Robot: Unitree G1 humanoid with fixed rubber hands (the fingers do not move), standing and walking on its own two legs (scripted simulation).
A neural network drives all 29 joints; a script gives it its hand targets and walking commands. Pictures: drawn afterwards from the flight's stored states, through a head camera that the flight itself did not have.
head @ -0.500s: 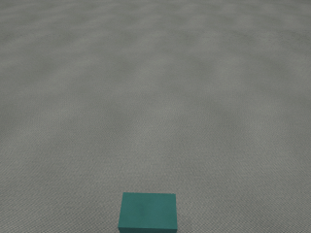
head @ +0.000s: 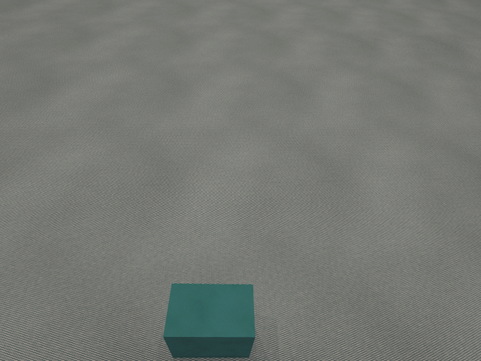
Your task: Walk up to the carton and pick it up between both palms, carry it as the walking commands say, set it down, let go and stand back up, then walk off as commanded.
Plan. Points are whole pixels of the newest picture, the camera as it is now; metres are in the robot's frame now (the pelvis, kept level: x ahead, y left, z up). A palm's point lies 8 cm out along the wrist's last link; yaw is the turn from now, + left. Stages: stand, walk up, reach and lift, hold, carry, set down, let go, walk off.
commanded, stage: walk off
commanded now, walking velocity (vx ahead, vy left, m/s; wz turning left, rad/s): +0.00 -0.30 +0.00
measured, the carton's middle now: (211, 322) +0.41 +0.08 -0.63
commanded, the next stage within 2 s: none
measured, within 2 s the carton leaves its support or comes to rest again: neither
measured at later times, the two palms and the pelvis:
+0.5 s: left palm out of the picture -0.01 +0.08 -0.13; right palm out of the picture +0.05 -0.42 -0.13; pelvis -0.02 -0.17 +0.00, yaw +3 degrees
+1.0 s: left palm out of the picture +0.07 -0.12 -0.12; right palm out of the picture -0.07 -0.67 -0.13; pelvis -0.03 -0.37 -0.01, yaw +1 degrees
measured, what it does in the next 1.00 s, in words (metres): steps to the right: right foot, then left foot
